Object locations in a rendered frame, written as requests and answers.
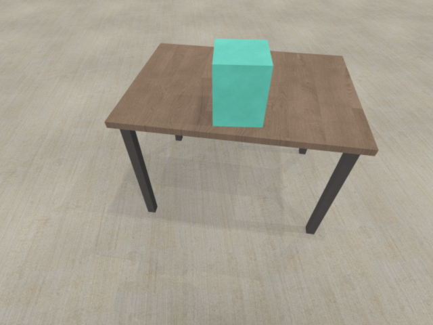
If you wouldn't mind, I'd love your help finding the table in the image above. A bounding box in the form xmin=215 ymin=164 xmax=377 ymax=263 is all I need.
xmin=105 ymin=43 xmax=378 ymax=234

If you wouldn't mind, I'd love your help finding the carton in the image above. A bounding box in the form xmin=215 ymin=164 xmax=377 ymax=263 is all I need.
xmin=212 ymin=39 xmax=273 ymax=127

